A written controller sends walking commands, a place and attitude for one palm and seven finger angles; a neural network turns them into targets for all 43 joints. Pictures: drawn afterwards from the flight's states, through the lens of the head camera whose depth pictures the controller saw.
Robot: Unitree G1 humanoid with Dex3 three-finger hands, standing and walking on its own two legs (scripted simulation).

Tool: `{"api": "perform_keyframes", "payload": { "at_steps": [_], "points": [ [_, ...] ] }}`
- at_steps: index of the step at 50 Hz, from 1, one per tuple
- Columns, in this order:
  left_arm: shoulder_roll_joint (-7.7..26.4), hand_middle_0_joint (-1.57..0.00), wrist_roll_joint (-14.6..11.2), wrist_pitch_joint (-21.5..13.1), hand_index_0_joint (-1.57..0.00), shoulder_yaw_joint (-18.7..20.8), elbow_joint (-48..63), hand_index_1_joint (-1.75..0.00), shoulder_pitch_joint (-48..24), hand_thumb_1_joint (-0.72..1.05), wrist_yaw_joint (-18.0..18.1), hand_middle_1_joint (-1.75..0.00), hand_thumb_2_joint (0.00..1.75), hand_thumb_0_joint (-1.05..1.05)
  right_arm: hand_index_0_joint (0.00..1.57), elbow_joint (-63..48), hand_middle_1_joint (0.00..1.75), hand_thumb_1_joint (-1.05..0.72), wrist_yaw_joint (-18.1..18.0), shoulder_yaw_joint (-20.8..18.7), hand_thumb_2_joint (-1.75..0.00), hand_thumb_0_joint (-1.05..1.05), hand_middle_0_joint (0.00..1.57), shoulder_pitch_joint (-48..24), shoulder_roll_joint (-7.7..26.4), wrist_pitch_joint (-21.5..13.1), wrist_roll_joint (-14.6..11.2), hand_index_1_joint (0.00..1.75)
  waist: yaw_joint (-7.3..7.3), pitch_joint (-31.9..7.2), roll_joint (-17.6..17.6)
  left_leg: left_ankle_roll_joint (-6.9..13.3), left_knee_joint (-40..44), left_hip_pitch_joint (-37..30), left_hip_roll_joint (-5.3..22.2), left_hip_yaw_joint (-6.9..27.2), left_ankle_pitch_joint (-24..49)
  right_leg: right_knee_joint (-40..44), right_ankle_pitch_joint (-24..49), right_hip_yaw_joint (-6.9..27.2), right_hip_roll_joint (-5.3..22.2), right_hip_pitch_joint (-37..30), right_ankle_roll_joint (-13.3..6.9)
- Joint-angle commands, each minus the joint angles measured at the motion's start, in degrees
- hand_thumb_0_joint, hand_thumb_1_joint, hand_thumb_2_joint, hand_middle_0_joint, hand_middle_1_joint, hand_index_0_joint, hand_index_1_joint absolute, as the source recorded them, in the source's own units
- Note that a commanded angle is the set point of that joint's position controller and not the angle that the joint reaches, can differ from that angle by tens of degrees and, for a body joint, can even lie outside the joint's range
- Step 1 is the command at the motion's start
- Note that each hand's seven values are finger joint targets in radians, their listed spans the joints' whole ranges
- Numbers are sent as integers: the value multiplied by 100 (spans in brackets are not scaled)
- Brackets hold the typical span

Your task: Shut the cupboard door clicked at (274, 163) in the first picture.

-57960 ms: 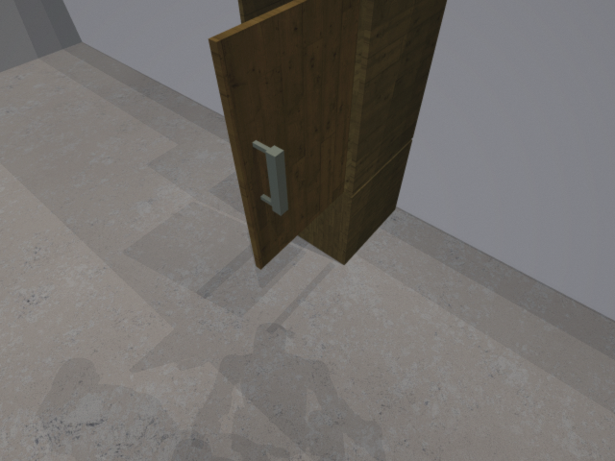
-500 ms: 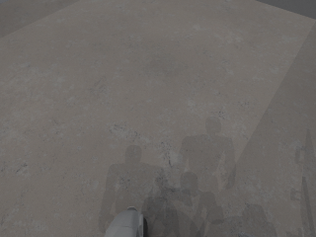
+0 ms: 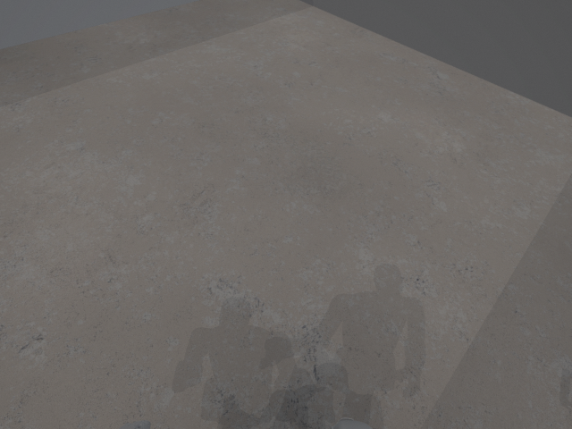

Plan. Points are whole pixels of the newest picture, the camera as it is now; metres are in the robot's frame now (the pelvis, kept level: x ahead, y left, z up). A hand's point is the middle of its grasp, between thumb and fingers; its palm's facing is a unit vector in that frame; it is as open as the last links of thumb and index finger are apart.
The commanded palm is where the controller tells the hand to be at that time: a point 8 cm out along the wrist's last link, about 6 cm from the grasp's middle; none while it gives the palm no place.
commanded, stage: turn to face it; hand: left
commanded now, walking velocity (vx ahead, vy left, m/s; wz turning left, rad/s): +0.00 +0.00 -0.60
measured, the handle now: out of the picture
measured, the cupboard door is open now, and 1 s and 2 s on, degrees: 23 23 23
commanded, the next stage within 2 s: none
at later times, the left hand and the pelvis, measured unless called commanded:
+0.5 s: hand out of the picture +0.15 +0.15 -0.17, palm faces -0.21 -0.95 -0.23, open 7.3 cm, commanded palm none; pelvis +0.06 -0.03 +0.00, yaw -16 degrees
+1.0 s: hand (218, 328) +0.31 +0.13 -0.16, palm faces -0.55 -0.80 -0.24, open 7.4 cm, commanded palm none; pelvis +0.10 +0.01 +0.00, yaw -36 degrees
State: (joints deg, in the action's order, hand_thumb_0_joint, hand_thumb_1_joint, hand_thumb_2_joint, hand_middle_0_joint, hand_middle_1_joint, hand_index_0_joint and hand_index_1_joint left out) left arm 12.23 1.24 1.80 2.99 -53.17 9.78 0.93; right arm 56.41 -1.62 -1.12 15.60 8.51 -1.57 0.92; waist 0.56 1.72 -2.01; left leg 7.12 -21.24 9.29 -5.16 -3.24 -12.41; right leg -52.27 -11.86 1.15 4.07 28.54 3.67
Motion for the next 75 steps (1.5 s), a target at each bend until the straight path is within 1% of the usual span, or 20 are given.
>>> {"api": "perform_keyframes", "payload": {
  "at_steps": [1,9,11,13,17,27,30,31,32,33,34,39,47,52,53,55,56,62,71,75],
  "points": [
    [188,-20,-3,-16,-20,11,182,-30,137,90,-11,-30,90,0,20,-29,30,-90,-122,-159,-90,0,20,490,827,-27,34,30,84,-127,802,50,112,-620,1937,727,3837,693,-472,-171,-136,-256,-124],
    [258,-20,4,-35,-20,174,115,-30,774,90,-70,-30,90,0,20,-34,30,-90,-160,-256,-90,0,20,360,974,126,-12,30,-197,-375,426,-197,-1233,-420,1899,256,3231,2560,438,-207,-251,-1700,-471],
    [931,-20,42,-149,-20,303,-92,-30,1491,90,24,-30,90,0,20,-367,30,-90,-103,-260,-90,0,20,-22,672,107,-81,30,-415,-706,-1193,-922,-3375,1776,625,-592,-1327,2826,4880,2082,1603,-3444,-1590],
    [779,-20,-11,-124,-20,313,-17,-30,1240,90,146,-30,90,0,20,-423,30,-90,-136,-236,-90,0,20,-317,712,207,-30,30,-377,-458,-756,-962,-4457,2554,762,376,-2140,2821,5126,2036,1634,-3376,-2036],
    [735,-20,-21,-131,-20,320,226,-30,649,90,142,-30,90,0,20,-462,30,-90,-32,-249,-90,0,20,-446,619,290,-32,30,-143,-355,-26,-1092,-4290,2413,881,448,-1355,2998,3619,1447,1005,-2806,-1611],
    [1030,-20,69,-72,-20,456,418,-30,538,90,2,-30,90,0,20,-937,30,-90,-17,-300,-90,0,20,-952,746,259,-71,30,-203,-296,-846,-1180,-2495,1673,633,296,-1181,2674,3191,1807,626,-2148,-1435],
    [1067,-20,13,-13,-20,467,550,-30,170,90,-15,-30,90,0,20,-838,30,-90,-55,-318,-90,0,20,-417,884,193,-91,30,133,-406,-774,-1155,-828,243,525,252,-97,2165,2507,1776,293,-1303,-1024],
    [858,-20,-40,-1,-20,414,626,-30,165,90,-21,-30,90,0,20,-769,30,-90,-72,-348,-90,0,20,-119,1162,126,-62,30,233,-635,-42,-1078,-90,-630,991,490,549,1692,1590,1438,-91,-839,-750],
    [511,-20,-94,17,-20,352,693,-30,435,90,-52,-30,90,0,20,-795,30,-90,-67,-452,-90,0,20,80,1700,70,6,30,213,-960,1687,-544,134,-1399,2547,2038,1797,489,-1392,708,-854,133,-380],
    [589,-20,-70,18,-20,325,742,-30,394,90,-54,-30,90,0,20,-860,30,-90,-101,-451,-90,0,20,186,1915,123,41,30,243,-930,1908,100,92,-978,3358,2567,2742,-729,-2729,304,-717,187,-241],
    [705,-20,-27,32,-20,348,791,-30,343,90,-72,-30,90,0,20,-1000,30,-90,-93,-391,-90,0,20,29,1768,164,90,30,189,-622,1147,317,155,-257,3316,2309,2308,-1383,-2575,364,-483,-17,-228],
    [717,-20,9,171,-20,380,669,-30,328,90,-286,-30,90,0,20,-1200,30,-90,-116,-248,-90,0,20,-640,1355,142,86,30,-122,-294,1297,-44,159,-144,2343,679,2075,-1792,-1446,25,-236,289,-14],
    [526,-20,10,163,-20,255,915,-30,-290,90,-357,-30,90,0,20,-911,30,-90,-33,-390,-90,0,20,-94,1544,178,81,30,159,-396,1324,0,-66,-441,2571,16,2045,119,-1379,-550,-203,-204,-46],
    [641,-20,-3,73,-20,252,786,-30,122,90,-328,-30,90,0,20,-862,30,-90,37,-460,-90,0,20,-276,1681,218,52,30,-108,-559,1298,-365,-890,3,2564,-406,1674,1891,-446,-734,-346,-1436,-287],
    [847,-20,8,25,-20,300,648,-30,518,90,-305,-30,90,0,20,-883,30,-90,54,-455,-90,0,20,-348,1597,224,16,30,-338,-700,803,-648,-1605,502,2302,-630,1080,2665,284,-517,-206,-2229,-391],
    [1824,-20,10,-60,-20,447,498,-30,971,90,-146,-30,90,0,20,-1248,30,-90,63,-299,-90,0,20,-634,1044,291,-7,30,-596,-584,-1686,-1167,-4124,2598,1009,-480,-2667,3208,3301,2224,1854,-2831,-1390],
    [1757,-20,-23,-38,-20,419,535,-30,943,90,-86,-30,90,0,20,-1200,30,-90,23,-289,-90,0,20,-588,1169,359,-33,30,-524,-584,-1203,-1106,-4706,2626,1126,176,-2323,3283,2670,2017,1898,-2507,-1635],
    [1102,-20,-10,-96,-20,298,775,-30,-28,90,-9,-30,90,0,20,-860,30,-90,52,-301,-90,0,20,-344,1106,343,5,30,-26,-519,-571,-1280,-4263,2348,1116,276,-947,2989,2637,1019,847,-2299,-1329],
    [1200,-20,33,-60,-20,393,642,-30,326,90,-42,-30,90,0,20,-1132,30,-90,0,-305,-90,0,20,-853,962,321,-41,30,-223,-441,-581,-1229,-2853,1943,741,340,-1264,2920,2450,2022,837,-2133,-1553],
    [1160,-20,-9,-4,-20,405,710,-30,-75,90,-37,-30,90,0,20,-975,30,-90,-49,-288,-90,0,20,-192,958,221,-94,30,139,-723,-616,-1126,-767,493,598,310,-284,2290,2407,1983,455,-1604,-1099]
  ]
}}
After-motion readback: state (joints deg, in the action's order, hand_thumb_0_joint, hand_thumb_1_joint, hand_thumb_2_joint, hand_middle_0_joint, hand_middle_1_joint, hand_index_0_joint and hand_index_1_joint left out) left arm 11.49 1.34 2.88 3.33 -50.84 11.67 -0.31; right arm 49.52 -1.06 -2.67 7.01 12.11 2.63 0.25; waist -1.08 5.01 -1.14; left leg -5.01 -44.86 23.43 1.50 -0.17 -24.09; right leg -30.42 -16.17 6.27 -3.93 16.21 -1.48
